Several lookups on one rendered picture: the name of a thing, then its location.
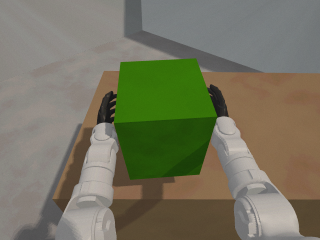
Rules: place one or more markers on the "carton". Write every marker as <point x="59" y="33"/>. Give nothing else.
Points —
<point x="164" y="117"/>

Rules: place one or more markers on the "pedestal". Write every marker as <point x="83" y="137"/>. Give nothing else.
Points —
<point x="278" y="116"/>

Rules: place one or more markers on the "right robot hand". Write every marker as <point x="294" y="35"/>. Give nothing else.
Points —
<point x="218" y="101"/>

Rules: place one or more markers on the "left robot forearm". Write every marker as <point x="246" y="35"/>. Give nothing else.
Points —
<point x="98" y="170"/>

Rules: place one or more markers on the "right robot upper arm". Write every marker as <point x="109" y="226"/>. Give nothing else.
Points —
<point x="266" y="216"/>

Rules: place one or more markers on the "right robot forearm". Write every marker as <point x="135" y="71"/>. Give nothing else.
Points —
<point x="243" y="174"/>

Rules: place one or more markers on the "left robot upper arm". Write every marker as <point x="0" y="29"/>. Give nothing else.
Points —
<point x="90" y="223"/>

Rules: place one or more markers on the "left robot hand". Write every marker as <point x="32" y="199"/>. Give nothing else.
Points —
<point x="104" y="113"/>

